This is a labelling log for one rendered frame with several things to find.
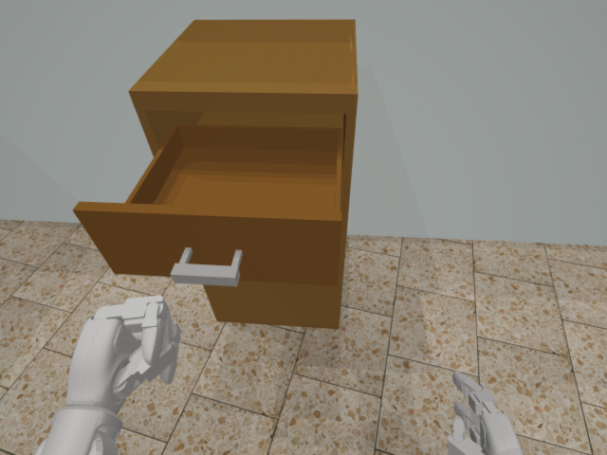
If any handle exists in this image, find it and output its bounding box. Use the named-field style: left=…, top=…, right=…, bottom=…
left=170, top=247, right=243, bottom=286

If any cabinet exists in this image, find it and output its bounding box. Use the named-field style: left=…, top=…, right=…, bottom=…
left=128, top=20, right=359, bottom=329

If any drawer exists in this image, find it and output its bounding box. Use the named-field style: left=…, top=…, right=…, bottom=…
left=73, top=124, right=342, bottom=286

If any left robot hand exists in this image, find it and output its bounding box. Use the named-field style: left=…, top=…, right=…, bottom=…
left=65, top=295, right=182, bottom=414

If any right robot hand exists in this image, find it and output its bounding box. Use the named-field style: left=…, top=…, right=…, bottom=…
left=448, top=372, right=524, bottom=455

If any left robot forearm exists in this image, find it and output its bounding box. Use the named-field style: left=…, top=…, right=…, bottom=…
left=33, top=405, right=123, bottom=455

